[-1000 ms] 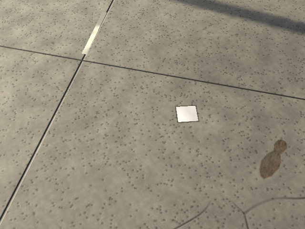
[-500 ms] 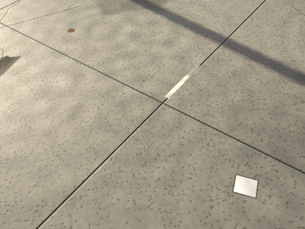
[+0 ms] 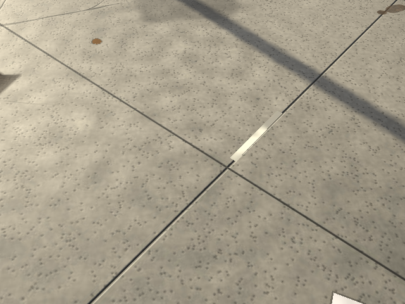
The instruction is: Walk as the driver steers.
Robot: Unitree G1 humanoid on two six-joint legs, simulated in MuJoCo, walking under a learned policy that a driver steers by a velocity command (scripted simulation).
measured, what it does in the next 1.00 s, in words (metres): walks ahead, turning right: right foot, then left foot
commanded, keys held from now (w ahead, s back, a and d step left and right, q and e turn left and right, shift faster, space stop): w+e+shift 1.00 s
